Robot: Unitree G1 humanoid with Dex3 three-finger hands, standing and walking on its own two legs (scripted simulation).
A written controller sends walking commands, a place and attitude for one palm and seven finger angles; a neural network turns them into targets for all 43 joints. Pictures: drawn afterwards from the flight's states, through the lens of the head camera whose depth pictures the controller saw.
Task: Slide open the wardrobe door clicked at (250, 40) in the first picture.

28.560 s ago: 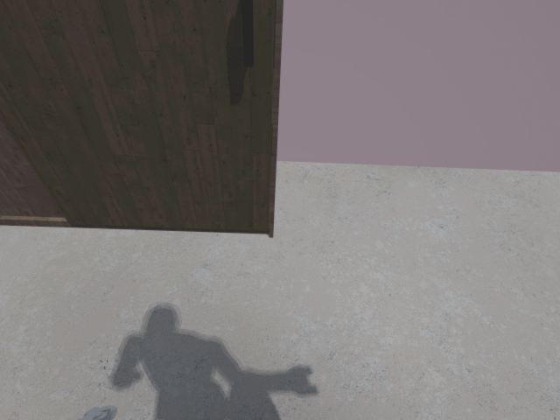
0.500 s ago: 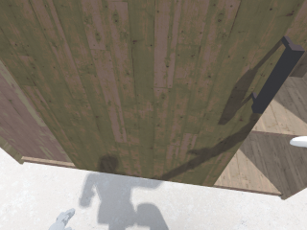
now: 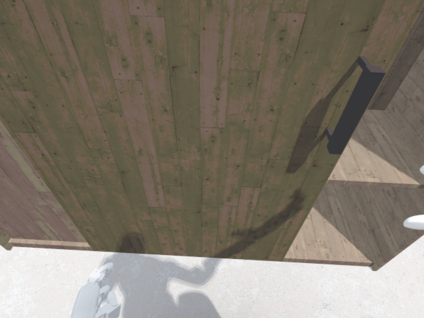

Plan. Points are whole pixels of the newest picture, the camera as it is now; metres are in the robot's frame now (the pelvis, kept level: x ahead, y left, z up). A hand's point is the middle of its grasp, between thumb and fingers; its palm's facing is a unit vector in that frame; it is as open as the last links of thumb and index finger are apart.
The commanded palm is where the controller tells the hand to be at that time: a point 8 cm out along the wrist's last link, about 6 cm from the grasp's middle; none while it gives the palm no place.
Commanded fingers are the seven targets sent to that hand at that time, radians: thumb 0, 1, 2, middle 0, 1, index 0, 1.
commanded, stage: draw the hand back to the body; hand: right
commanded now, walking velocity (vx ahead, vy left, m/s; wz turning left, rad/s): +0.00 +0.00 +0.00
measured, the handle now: (347, 108) +0.49 -0.28 +0.17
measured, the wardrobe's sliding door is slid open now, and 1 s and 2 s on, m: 0.44 0.44 0.44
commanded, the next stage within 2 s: step back with the hand held close in 1.52 s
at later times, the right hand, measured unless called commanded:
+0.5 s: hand out of the picture +0.24 -0.31 +0.15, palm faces +0.25 +0.96 -0.13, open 14.5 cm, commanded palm +0.20 -0.35 +0.17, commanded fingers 0.00 0.22 -0.36 0.24 0.96 0.24 0.96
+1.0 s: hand (422, 224) +0.22 -0.29 +0.16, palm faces +0.46 +0.81 -0.36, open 10.2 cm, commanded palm +0.17 -0.32 +0.18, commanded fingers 0.00 -0.68 -0.80 0.21 0.43 0.21 0.43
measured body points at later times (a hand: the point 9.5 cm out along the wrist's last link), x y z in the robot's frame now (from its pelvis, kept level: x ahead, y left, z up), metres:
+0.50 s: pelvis +0.00 -0.01 +0.00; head -0.03 -0.01 +0.45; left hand +0.19 +0.22 -0.06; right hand +0.22 -0.36 +0.16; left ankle -0.01 +0.11 -0.73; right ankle +0.02 -0.13 -0.73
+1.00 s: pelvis +0.01 -0.01 +0.01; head -0.01 +0.00 +0.46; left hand +0.19 +0.21 -0.07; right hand +0.19 -0.33 +0.18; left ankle -0.01 +0.11 -0.73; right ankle +0.02 -0.13 -0.73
